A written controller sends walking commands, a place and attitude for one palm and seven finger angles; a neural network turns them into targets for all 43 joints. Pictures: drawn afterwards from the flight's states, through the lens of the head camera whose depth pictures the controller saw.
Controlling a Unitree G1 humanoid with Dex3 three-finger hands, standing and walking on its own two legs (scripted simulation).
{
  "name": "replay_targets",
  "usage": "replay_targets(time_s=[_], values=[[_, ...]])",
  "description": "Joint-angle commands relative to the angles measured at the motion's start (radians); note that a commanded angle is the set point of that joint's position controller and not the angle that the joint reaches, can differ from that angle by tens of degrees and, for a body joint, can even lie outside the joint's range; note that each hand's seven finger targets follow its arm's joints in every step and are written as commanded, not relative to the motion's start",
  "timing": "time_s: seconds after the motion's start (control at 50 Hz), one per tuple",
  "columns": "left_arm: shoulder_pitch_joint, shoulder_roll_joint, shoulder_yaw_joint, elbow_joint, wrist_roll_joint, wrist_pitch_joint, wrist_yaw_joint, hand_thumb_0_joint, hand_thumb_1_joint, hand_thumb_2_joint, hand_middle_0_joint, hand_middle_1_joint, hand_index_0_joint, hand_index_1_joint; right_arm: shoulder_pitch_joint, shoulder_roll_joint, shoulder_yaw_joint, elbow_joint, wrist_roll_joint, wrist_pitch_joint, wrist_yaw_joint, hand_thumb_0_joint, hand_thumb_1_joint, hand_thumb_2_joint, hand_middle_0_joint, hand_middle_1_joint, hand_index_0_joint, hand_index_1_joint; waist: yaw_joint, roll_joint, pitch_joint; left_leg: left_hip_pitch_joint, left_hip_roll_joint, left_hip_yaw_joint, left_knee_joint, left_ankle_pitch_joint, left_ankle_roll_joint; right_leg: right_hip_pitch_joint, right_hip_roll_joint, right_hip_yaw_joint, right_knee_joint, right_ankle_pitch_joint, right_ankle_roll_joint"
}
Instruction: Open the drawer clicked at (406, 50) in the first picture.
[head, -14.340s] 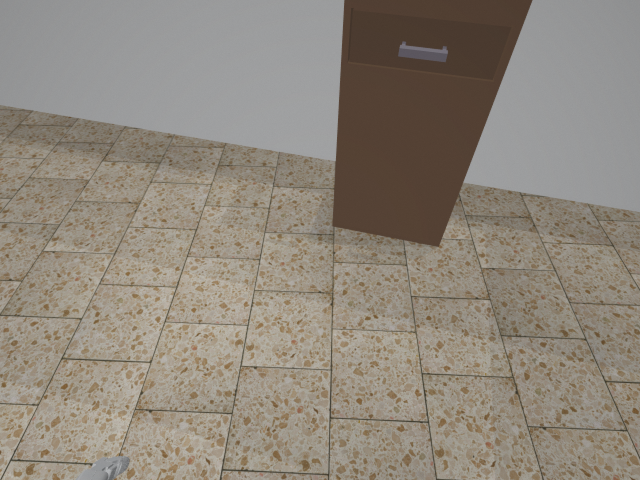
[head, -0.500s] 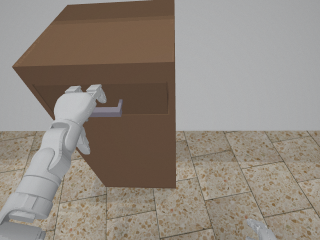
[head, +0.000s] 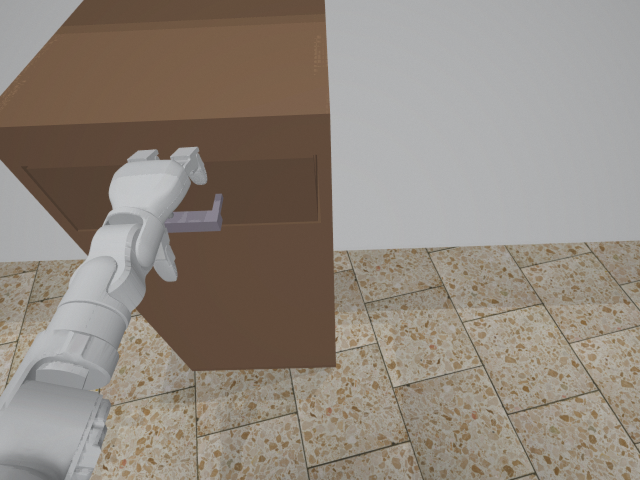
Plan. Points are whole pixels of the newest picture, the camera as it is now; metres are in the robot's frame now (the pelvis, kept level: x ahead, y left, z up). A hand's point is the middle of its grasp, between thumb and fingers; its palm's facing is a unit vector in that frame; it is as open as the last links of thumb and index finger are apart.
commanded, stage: move the hooked fingers above the handle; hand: left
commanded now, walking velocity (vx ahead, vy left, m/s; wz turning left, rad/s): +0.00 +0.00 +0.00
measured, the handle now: (180, 211) +0.48 +0.23 +0.04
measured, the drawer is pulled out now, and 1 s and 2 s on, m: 0.00 0.00 0.00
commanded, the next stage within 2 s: lower the fingers behind the handle in 0.70 s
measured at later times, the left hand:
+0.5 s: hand (165, 215) +0.42 +0.22 +0.10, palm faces -0.01 -0.03 -1.00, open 13.8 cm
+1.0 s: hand (167, 223) +0.42 +0.22 +0.08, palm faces -0.04 -0.04 -1.00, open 13.8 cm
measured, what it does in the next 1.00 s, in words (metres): stands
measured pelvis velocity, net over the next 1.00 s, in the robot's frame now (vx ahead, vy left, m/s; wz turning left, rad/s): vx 0.00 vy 0.00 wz -0.01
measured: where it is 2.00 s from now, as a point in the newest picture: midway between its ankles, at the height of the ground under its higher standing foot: outside the picture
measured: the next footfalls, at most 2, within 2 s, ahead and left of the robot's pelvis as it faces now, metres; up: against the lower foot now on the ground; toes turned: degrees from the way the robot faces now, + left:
none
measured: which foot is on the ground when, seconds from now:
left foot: down 0.00-1.00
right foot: down 0.00-1.00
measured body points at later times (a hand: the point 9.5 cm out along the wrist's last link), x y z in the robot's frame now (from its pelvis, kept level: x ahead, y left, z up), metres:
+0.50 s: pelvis -0.01 +0.00 +0.00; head +0.03 -0.02 +0.45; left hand +0.42 +0.22 +0.15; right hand +0.09 -0.26 -0.14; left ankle +0.00 +0.09 -0.73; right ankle -0.05 -0.08 -0.73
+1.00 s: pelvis +0.00 +0.00 +0.00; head +0.04 -0.02 +0.45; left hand +0.42 +0.22 +0.14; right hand +0.08 -0.27 -0.14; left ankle +0.00 +0.09 -0.73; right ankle -0.05 -0.08 -0.73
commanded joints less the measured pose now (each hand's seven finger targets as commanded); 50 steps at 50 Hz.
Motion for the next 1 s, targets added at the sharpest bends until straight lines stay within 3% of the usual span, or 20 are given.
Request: replay_targets(time_s=[0.0,0.06,0.12,0.16,0.2,0.26,0.28,0.32,0.36,0.38,0.42,0.54,0.62,0.66,0.72,0.74,0.8,0.82,0.9,0.98], values=[[-0.439,0.278,0.146,-0.141,0.01,0.009,0.067,0.0,-0.5,0.3,-0.3,-1.2,-0.3,-1.2,0.025,-0.132,-0.05,-0.101,-0.01,-0.031,0.001,0.0,-0.9,-0.9,0.2,0.3,0.2,0.3,0.008,-0.027,-0.4,0.247,0.0,-0.031,0.007,0.443,0.014,0.099,-0.004,0.046,-0.033,0.477,0.013],[-0.403,0.276,0.145,-0.155,0.005,0.016,0.059,0.0,-0.5,0.3,-0.3,-1.2,-0.3,-1.2,0.02,-0.134,-0.049,-0.112,-0.008,-0.022,0.004,0.0,-0.9,-0.9,0.2,0.3,0.2,0.3,0.007,-0.043,-0.404,0.24,0.0,-0.029,0.007,0.477,0.016,0.128,-0.005,0.047,-0.031,0.53,0.017],[-0.379,0.248,0.124,-0.178,-0.001,0.02,0.055,0.0,-0.5,0.3,-0.3,-1.2,-0.3,-1.2,0.01,-0.132,-0.051,-0.122,-0.004,-0.021,0.007,0.0,-0.9,-0.9,0.2,0.3,0.2,0.3,0.007,-0.032,-0.369,0.243,0.001,-0.027,-0.006,0.447,0.018,0.111,-0.001,0.046,-0.045,0.486,0.017],[-0.375,0.275,0.147,-0.189,0.0,0.015,0.054,0.0,-0.5,0.3,-0.3,-1.2,-0.3,-1.2,0.01,-0.135,-0.052,-0.123,-0.002,-0.021,0.004,0.0,-0.9,-0.9,0.2,0.3,0.2,0.3,0.009,-0.048,-0.366,0.239,0.002,-0.03,-0.012,0.433,0.021,0.121,-0.001,0.047,-0.051,0.472,0.016],[-0.396,0.256,0.124,-0.178,0.002,0.017,0.053,0.0,-0.5,0.3,-0.3,-1.2,-0.3,-1.2,0.007,-0.134,-0.048,-0.119,0.0,-0.022,0.0,0.0,-0.9,-0.9,0.2,0.3,0.2,0.3,-0.002,-0.055,-0.336,0.234,0.001,-0.026,-0.02,0.391,0.021,0.103,-0.002,0.047,-0.061,0.439,0.018],[-0.413,0.278,0.139,-0.208,0.005,0.007,0.058,0.0,-0.5,0.3,-0.3,-1.2,-0.3,-1.2,0.006,-0.132,-0.051,-0.118,-0.001,-0.026,-0.002,0.0,-0.9,-0.9,0.2,0.3,0.2,0.3,0.004,-0.022,-0.362,0.264,0.003,-0.033,-0.021,0.402,0.021,0.101,0.0,0.048,-0.059,0.422,0.013],[-0.422,0.24,0.106,-0.231,0.004,0.004,0.058,0.0,-0.5,0.3,-0.3,-1.2,-0.3,-1.2,0.001,-0.128,-0.052,-0.121,0.0,-0.028,-0.001,0.0,-0.9,-0.9,0.2,0.3,0.2,0.3,-0.004,-0.002,-0.365,0.287,0.004,-0.035,-0.02,0.408,0.019,0.082,0.0,0.046,-0.061,0.414,0.013],[-0.419,0.25,0.117,-0.198,0.006,0.008,0.061,0.0,-0.5,0.3,-0.3,-1.2,-0.3,-1.2,0.003,-0.129,-0.05,-0.112,0.001,-0.029,0.0,0.0,-0.9,-0.9,0.2,0.3,0.2,0.3,-0.005,-0.025,-0.334,0.279,0.008,-0.041,-0.027,0.379,0.016,0.062,0.003,0.039,-0.066,0.371,0.012],[-0.444,0.193,0.065,-0.2,-0.002,0.015,0.059,0.0,-0.5,0.3,-0.3,-1.2,-0.3,-1.2,-0.002,-0.126,-0.05,-0.112,0.003,-0.032,0.002,0.0,-0.9,-0.9,0.2,0.3,0.2,0.3,-0.016,-0.007,-0.327,0.292,0.007,-0.042,-0.026,0.365,0.016,0.042,0.001,0.039,-0.072,0.35,0.011],[-0.439,0.23,0.099,-0.171,0.002,0.02,0.062,0.0,-0.5,0.3,-0.3,-1.2,-0.3,-1.2,0.004,-0.129,-0.049,-0.106,0.002,-0.033,0.001,0.0,-0.9,-0.9,0.2,0.3,0.2,0.3,-0.011,-0.03,-0.315,0.28,0.008,-0.042,-0.03,0.343,0.016,0.044,0.002,0.039,-0.075,0.335,0.011],[-0.461,0.221,0.083,-0.153,0.006,0.026,0.06,0.0,-0.5,0.3,-0.3,-1.2,-0.3,-1.2,-0.008,-0.129,-0.044,-0.108,0.003,-0.032,-0.003,0.0,-0.9,-0.9,0.2,0.3,0.2,0.3,-0.014,-0.047,-0.301,0.262,0.004,-0.037,-0.036,0.316,0.017,0.048,-0.001,0.041,-0.079,0.328,0.013],[-0.494,0.247,0.098,-0.113,0.014,0.021,0.052,0.0,-0.5,0.3,-0.3,-1.2,-0.3,-1.2,-0.006,-0.132,-0.039,-0.107,0.0,-0.037,-0.013,0.0,-0.9,-0.9,0.2,0.3,0.2,0.3,-0.013,-0.063,-0.32,0.246,0.0,-0.033,-0.034,0.311,0.018,0.073,-0.007,0.049,-0.079,0.341,0.014],[-0.476,0.249,0.099,-0.1,0.014,0.016,0.047,0.0,-0.5,0.3,-0.3,-1.2,-0.3,-1.2,-0.005,-0.128,-0.036,-0.111,0.0,-0.036,-0.014,0.0,-0.9,-0.9,0.2,0.3,0.2,0.3,-0.007,-0.039,-0.321,0.244,0.0,-0.027,-0.029,0.332,0.017,0.075,-0.007,0.049,-0.072,0.372,0.014],[-0.455,0.284,0.133,-0.111,0.014,0.006,0.045,0.0,-0.5,0.3,-0.3,-1.2,-0.3,-1.2,-0.004,-0.13,-0.038,-0.118,-0.001,-0.036,-0.012,0.0,-0.9,-0.9,0.2,0.3,0.2,0.3,0.007,-0.037,-0.348,0.237,-0.001,-0.023,-0.026,0.358,0.019,0.109,-0.008,0.054,-0.066,0.407,0.014],[-0.417,0.239,0.104,-0.145,0.009,0.004,0.038,0.0,-0.5,0.3,-0.3,-1.2,-0.3,-1.2,-0.005,-0.127,-0.042,-0.125,0.0,-0.032,-0.006,0.0,-0.9,-0.9,0.2,0.3,0.2,0.3,0.003,-0.037,-0.347,0.254,0.0,-0.026,-0.018,0.4,0.017,0.099,-0.004,0.047,-0.06,0.439,0.014],[-0.403,0.238,0.108,-0.136,0.005,0.005,0.033,0.0,-0.5,0.3,-0.3,-1.2,-0.3,-1.2,-0.004,-0.13,-0.044,-0.122,-0.001,-0.031,-0.006,0.0,-0.9,-0.9,0.2,0.3,0.2,0.3,0.0,-0.059,-0.343,0.251,0.001,-0.024,-0.018,0.403,0.019,0.105,-0.005,0.049,-0.065,0.444,0.015],[-0.394,0.27,0.129,-0.151,0.004,-0.001,0.03,0.0,-0.5,0.3,-0.3,-1.2,-0.3,-1.2,-0.004,-0.133,-0.045,-0.121,-0.001,-0.028,-0.008,0.0,-0.9,-0.9,0.2,0.3,0.2,0.3,0.004,-0.048,-0.337,0.242,-0.004,-0.022,-0.018,0.39,0.021,0.109,-0.005,0.054,-0.064,0.455,0.017],[-0.403,0.234,0.098,-0.148,0.004,-0.003,0.028,0.0,-0.5,0.3,-0.3,-1.2,-0.3,-1.2,-0.004,-0.13,-0.044,-0.119,0.001,-0.028,-0.007,0.0,-0.9,-0.9,0.2,0.3,0.2,0.3,-0.005,-0.047,-0.316,0.237,-0.003,-0.024,-0.019,0.378,0.019,0.089,-0.005,0.049,-0.065,0.437,0.017],[-0.393,0.246,0.124,-0.209,0.004,-0.03,0.048,0.0,-0.5,0.3,-0.3,-1.2,-0.3,-1.2,0.01,-0.13,-0.056,-0.111,-0.005,-0.029,-0.002,0.0,-0.9,-0.9,0.2,0.3,0.2,0.3,0.003,-0.024,-0.371,0.274,0.001,-0.03,-0.002,0.437,0.018,0.085,-0.002,0.051,-0.05,0.463,0.013],[-0.369,0.227,0.124,-0.204,0.01,-0.029,0.081,0.0,-0.5,0.3,-0.3,-1.2,-0.3,-1.2,0.012,-0.127,-0.062,-0.101,-0.008,-0.031,0.005,0.0,-0.9,-0.9,0.2,0.3,0.2,0.3,0.002,-0.029,-0.367,0.282,0.004,-0.036,0.009,0.45,0.014,0.052,0.004,0.045,-0.04,0.445,0.012]])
